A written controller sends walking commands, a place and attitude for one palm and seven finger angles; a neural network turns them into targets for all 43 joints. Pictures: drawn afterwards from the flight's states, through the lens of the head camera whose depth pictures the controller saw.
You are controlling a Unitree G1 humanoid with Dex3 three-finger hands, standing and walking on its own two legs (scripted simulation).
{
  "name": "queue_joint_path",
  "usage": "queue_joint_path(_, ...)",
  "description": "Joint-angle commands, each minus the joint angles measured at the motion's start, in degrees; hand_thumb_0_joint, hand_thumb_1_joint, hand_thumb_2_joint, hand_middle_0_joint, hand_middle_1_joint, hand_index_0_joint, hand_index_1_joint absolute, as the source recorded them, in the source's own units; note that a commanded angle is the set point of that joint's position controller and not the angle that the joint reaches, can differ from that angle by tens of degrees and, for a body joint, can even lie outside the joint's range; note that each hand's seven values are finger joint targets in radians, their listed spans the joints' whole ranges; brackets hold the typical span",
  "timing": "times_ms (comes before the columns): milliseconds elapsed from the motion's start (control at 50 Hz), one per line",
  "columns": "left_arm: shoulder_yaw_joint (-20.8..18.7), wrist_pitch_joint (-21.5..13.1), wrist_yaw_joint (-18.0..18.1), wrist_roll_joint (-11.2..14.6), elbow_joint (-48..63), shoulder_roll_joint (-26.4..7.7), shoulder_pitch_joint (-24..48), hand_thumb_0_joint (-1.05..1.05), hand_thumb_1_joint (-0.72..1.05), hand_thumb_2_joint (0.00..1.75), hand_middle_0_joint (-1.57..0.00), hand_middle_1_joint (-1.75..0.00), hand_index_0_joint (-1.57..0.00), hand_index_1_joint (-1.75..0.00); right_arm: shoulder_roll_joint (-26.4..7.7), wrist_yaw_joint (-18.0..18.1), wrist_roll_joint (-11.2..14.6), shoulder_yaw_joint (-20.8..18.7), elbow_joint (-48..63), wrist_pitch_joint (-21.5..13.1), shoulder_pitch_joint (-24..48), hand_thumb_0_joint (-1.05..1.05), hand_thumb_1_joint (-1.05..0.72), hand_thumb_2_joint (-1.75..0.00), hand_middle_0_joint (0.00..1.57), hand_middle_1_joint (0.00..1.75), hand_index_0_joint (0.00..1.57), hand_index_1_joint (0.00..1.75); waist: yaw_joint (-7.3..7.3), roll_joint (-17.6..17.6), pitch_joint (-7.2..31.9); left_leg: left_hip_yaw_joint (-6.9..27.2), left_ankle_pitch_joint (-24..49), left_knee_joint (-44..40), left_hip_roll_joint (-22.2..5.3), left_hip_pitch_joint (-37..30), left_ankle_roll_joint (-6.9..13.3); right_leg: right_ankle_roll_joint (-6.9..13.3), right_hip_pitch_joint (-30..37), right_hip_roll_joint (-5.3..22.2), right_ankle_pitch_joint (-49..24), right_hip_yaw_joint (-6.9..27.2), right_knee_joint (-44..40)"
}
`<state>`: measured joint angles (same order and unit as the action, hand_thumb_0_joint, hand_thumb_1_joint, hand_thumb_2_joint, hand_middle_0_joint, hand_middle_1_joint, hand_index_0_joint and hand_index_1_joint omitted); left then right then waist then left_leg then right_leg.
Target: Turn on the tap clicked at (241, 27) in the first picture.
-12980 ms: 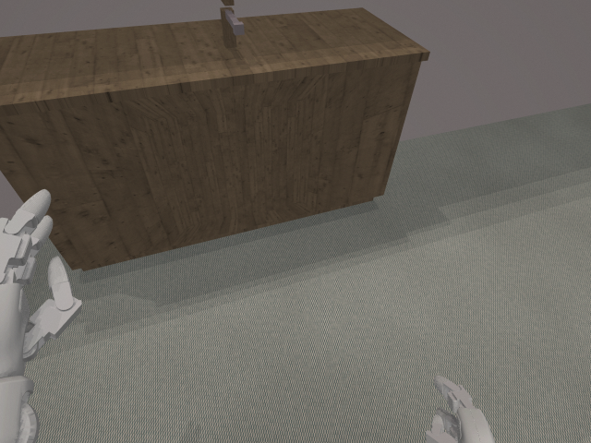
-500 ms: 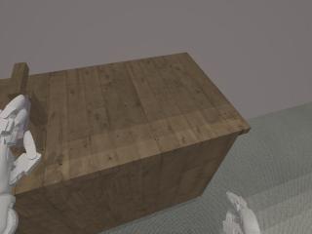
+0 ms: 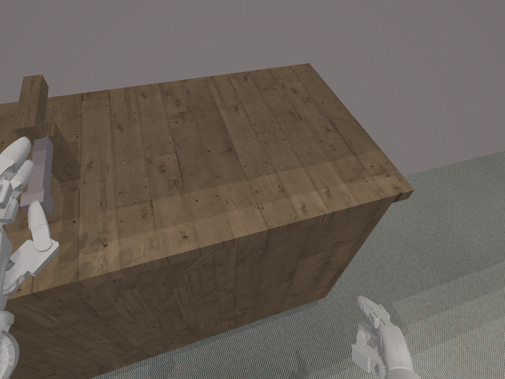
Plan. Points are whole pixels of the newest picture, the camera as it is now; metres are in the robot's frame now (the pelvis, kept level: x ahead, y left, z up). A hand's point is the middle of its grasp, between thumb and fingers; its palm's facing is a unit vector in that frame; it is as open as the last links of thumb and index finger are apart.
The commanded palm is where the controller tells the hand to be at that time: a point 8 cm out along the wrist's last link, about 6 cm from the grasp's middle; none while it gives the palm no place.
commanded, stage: shuffle to correct the standing spot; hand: left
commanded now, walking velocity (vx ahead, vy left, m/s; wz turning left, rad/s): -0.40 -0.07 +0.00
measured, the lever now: (37, 203) +0.30 +0.34 +0.11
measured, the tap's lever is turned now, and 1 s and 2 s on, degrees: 0 0 0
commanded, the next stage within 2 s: come to a stop and stand still in 0.12 s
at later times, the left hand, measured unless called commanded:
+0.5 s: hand (25, 303) +0.15 +0.25 +0.16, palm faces +0.42 -0.82 -0.39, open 7.4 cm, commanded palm +0.10 +0.28 +0.17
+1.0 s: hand (56, 266) +0.19 +0.23 +0.17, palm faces +0.38 -0.83 -0.41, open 7.4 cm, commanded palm +0.12 +0.27 +0.17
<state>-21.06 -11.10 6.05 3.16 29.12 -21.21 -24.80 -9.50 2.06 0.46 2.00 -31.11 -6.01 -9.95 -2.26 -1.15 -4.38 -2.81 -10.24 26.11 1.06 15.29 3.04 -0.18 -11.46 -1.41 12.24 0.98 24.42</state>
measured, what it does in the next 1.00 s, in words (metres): steps on the spot: left foot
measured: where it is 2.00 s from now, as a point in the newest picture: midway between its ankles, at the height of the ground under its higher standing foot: outside the picture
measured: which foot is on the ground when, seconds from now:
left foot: down 0.00-0.20, up 0.22-0.36, down 0.38-1.00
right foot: down 0.00-1.00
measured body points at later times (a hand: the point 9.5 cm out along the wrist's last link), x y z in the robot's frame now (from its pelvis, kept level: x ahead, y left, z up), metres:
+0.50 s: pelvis -0.06 -0.01 +0.00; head -0.04 +0.01 +0.45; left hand +0.13 +0.29 +0.18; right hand +0.10 -0.25 -0.09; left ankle -0.05 +0.10 -0.74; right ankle +0.01 -0.12 -0.74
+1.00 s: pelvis -0.04 -0.01 +0.00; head -0.03 -0.02 +0.45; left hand +0.16 +0.27 +0.19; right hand +0.14 -0.23 -0.08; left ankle -0.05 +0.10 -0.74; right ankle +0.01 -0.12 -0.74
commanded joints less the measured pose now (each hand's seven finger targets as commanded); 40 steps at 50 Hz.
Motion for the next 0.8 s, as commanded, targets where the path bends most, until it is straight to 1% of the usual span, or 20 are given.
queue_joint_path(0,-7.1,-4.6,0.8,0.4,15.1,-9.8,1.6,0.00,0.90,0.90,-0.20,-0.30,-0.20,-0.30,-7.8,0.8,-0.3,-3.3,8.5,-3.8,3.6,0.00,-0.90,-0.90,0.20,0.30,0.20,0.30,0.43,9.7,12.0,9.7,16.4,-4.4,-14.0,-4.0,-0.6,1.2,0.2,2.6,-1.3,0.7,3.3)
queue_joint_path(80,-7.9,-5.3,0.5,0.7,14.5,-9.2,0.7,0.00,0.90,0.90,-0.20,-0.30,-0.20,-0.30,-7.7,0.6,-0.4,-3.7,8.8,-4.3,2.9,0.00,-0.90,-0.90,0.20,0.30,0.20,0.30,0.54,8.9,10.8,11.0,6.5,-2.5,-14.9,3.6,0.6,1.6,2.0,2.8,-0.6,1.2,3.5)
queue_joint_path(120,-7.2,-5.4,0.3,1.0,14.2,-8.1,0.0,0.00,0.90,0.90,-0.20,-0.30,-0.20,-0.30,-8.0,0.7,-0.5,-3.6,8.7,-3.8,2.6,0.00,-0.90,-0.90,0.20,0.30,0.20,0.30,0.89,5.4,11.1,9.5,1.6,0.7,-11.6,5.5,-0.3,2.6,1.4,3.6,-6.9,3.9,1.7)
queue_joint_path(160,-7.4,-6.2,0.5,1.4,13.9,-8.7,0.3,0.00,0.90,0.90,-0.20,-0.30,-0.20,-0.30,-7.5,0.7,-0.4,-4.1,8.2,-3.9,1.4,0.00,-0.90,-0.90,0.20,0.30,0.20,0.30,1.73,-0.8,10.8,5.6,-6.1,8.8,-5.3,3.3,-2.3,5.5,-5.5,9.2,-8.7,11.9,-4.7)
queue_joint_path(180,-8.1,-6.7,0.9,1.3,14.6,-9.9,1.1,0.00,0.90,0.90,-0.20,-0.30,-0.20,-0.30,-7.0,0.7,-0.2,-4.5,7.7,-4.0,0.4,0.00,-0.90,-0.90,0.20,0.30,0.20,0.30,2.08,-5.1,10.9,3.8,-10.0,16.3,-1.9,0.7,-3.6,8.1,-10.3,14.6,-7.3,16.5,-8.2)
queue_joint_path(200,-8.5,-6.6,1.6,1.2,14.3,-10.7,0.9,0.00,0.90,0.90,-0.20,-0.30,-0.20,-0.30,-6.8,0.8,-0.4,-4.8,6.5,-3.7,0.4,0.00,-0.90,-0.90,0.20,0.30,0.20,0.30,2.16,-5.9,11.4,4.6,-11.9,23.5,-0.4,-0.2,-4.2,11.1,-13.4,19.0,-7.1,21.0,-10.6)
queue_joint_path(220,-6.9,-5.7,2.0,1.1,12.6,-8.9,-0.9,0.00,0.90,0.90,-0.20,-0.30,-0.20,-0.30,-6.1,0.5,-0.7,-4.0,6.2,-2.9,1.2,0.00,-0.90,-0.90,0.20,0.30,0.20,0.30,1.69,-6.0,12.3,6.3,-13.8,26.0,-0.8,2.8,-4.1,12.4,-9.6,20.0,-6.4,19.1,-9.2)
queue_joint_path(260,-7.2,-4.0,3.0,1.0,11.0,-9.1,-1.4,0.00,0.90,0.90,-0.20,-0.30,-0.20,-0.30,-6.0,0.7,-0.3,-2.9,6.3,-2.4,3.2,0.00,-0.90,-0.90,0.20,0.30,0.20,0.30,1.42,-4.8,10.9,6.7,-14.9,20.4,-1.6,5.7,-3.5,10.9,-5.3,18.4,-5.4,17.3,-7.3)
queue_joint_path(300,-8.0,-3.2,4.0,0.3,10.9,-10.3,-0.9,0.00,0.90,0.90,-0.20,-0.30,-0.20,-0.30,-6.6,1.2,-0.1,-2.7,5.5,-2.2,3.5,0.00,-0.90,-0.90,0.20,0.30,0.20,0.30,1.75,-3.0,11.9,4.7,-10.2,6.6,-1.5,1.1,-2.9,8.1,-2.5,15.7,-3.1,13.5,-5.5)
queue_joint_path(320,-7.2,-3.1,4.1,0.1,9.8,-9.2,-1.7,0.00,0.90,0.90,-0.20,-0.30,-0.20,-0.30,-6.7,1.5,-0.2,-2.8,5.0,-2.1,2.7,0.00,-0.90,-0.90,0.20,0.30,0.20,0.30,1.73,-2.4,12.3,3.4,-6.6,0.1,-1.3,-2.5,-2.4,5.6,-1.9,12.3,-1.7,10.2,-4.4)
queue_joint_path(380,-7.3,-3.4,3.9,0.0,12.7,-10.0,0.6,0.00,0.90,0.90,-0.20,-0.30,-0.20,-0.30,-9.3,2.0,0.2,-4.5,6.5,-2.4,3.2,0.00,-0.90,-0.90,0.20,0.30,0.20,0.30,0.86,-0.2,11.5,7.3,0.7,-4.1,-6.5,-4.2,-0.4,1.2,0.6,5.6,1.0,5.9,-3.2)
queue_joint_path(400,-9.1,-2.9,3.6,0.2,12.8,-11.7,-0.6,0.00,0.90,0.90,-0.20,-0.30,-0.20,-0.30,-8.9,2.1,0.3,-3.9,6.4,-2.6,4.1,0.00,-0.90,-0.90,0.20,0.30,0.20,0.30,0.81,5.9,11.7,9.1,-2.3,-6.6,-7.8,-4.1,-0.1,0.8,-0.7,4.7,2.8,4.9,-1.9)
queue_joint_path(420,-5.9,-2.8,3.3,-0.1,13.7,-8.5,1.3,0.00,0.90,0.90,-0.20,-0.30,-0.20,-0.30,-8.3,1.9,0.4,-3.1,6.7,-2.3,4.0,0.00,-0.90,-0.90,0.20,0.30,0.20,0.30,1.39,8.9,10.2,12.4,-6.1,-9.8,-9.2,1.3,0.4,0.2,3.3,3.5,3.2,1.6,0.9)
queue_joint_path(460,-5.2,-2.5,3.1,-0.8,13.0,-8.0,3.5,0.00,0.90,0.90,-0.20,-0.30,-0.20,-0.30,-8.6,1.7,0.8,-3.6,6.6,-2.7,3.8,0.00,-0.90,-0.90,0.20,0.30,0.20,0.30,1.37,9.2,7.6,12.5,-11.8,-11.3,-9.7,7.2,0.8,0.2,7.0,2.5,1.1,0.6,2.6)
queue_joint_path(520,-4.1,-2.5,2.7,-1.1,10.7,-7.2,4.4,0.00,0.90,0.90,-0.20,-0.30,-0.20,-0.30,-8.7,1.2,0.7,-3.9,5.9,-3.2,2.5,0.00,-0.90,-0.90,0.20,0.30,0.20,0.30,1.69,6.9,6.2,11.3,-13.5,-11.2,-8.4,7.6,0.1,0.4,7.8,2.3,0.2,0.2,0.4)
queue_joint_path(580,-3.0,-2.4,2.3,-1.7,7.1,-5.9,5.6,0.00,0.90,0.90,-0.20,-0.30,-0.20,-0.30,-8.8,0.5,0.8,-3.9,5.7,-3.1,1.6,0.00,-0.90,-0.90,0.20,0.30,0.20,0.30,1.63,7.9,2.8,11.8,-24.3,-13.9,-8.7,13.0,0.5,0.3,8.5,1.4,3.4,0.3,1.7)
queue_joint_path(680,-2.2,-2.7,2.0,-2.2,7.1,-5.9,9.5,0.00,0.90,0.90,-0.20,-0.30,-0.20,-0.30,-8.4,0.0,0.6,-3.7,5.7,-3.2,1.6,0.00,-0.90,-0.90,0.20,0.30,0.20,0.30,1.62,6.6,1.6,10.7,-23.1,-12.3,-7.6,11.3,0.3,0.6,7.5,1.3,2.8,1.1,-0.9)
queue_joint_path(740,-2.6,-2.7,2.0,-1.8,7.4,-6.4,9.3,0.00,0.90,0.90,-0.20,-0.30,-0.20,-0.30,-8.1,-0.2,0.2,-3.5,5.7,-3.2,1.7,0.00,-0.90,-0.90,0.20,0.30,0.20,0.30,1.55,4.4,2.8,8.2,-15.7,-8.7,-5.0,7.0,-0.6,1.3,6.4,2.5,3.2,3.2,-4.6)
queue_joint_path(760,-35.0,-8.9,2.0,-11.3,21.3,-53.7,66.9,0.00,0.90,0.90,-0.20,-0.30,-0.20,-0.30,-10.1,0.2,-3.1,-2.6,4.1,-6.6,-5.2,0.00,-0.90,-0.90,0.20,0.30,0.20,0.30,0.64,1.0,-4.3,4.5,4.2,-0.6,-5.2,10.4,-0.3,0.3,-2.2,3.1,-2.2,3.6,-3.5)
queue_joint_path(780,-12.8,-7.2,-1.1,-4.8,-11.7,-18.5,34.9,0.00,0.90,0.90,-0.20,-0.30,-0.20,-0.30,-3.7,0.1,-0.3,-1.1,1.4,-6.7,0.5,0.00,-0.90,-0.90,0.20,0.30,0.20,0.30,0.88,0.6,10.5,5.7,6.0,-1.7,-3.2,-0.7,-0.5,3.6,-0.3,6.9,-5.9,4.7,-2.3)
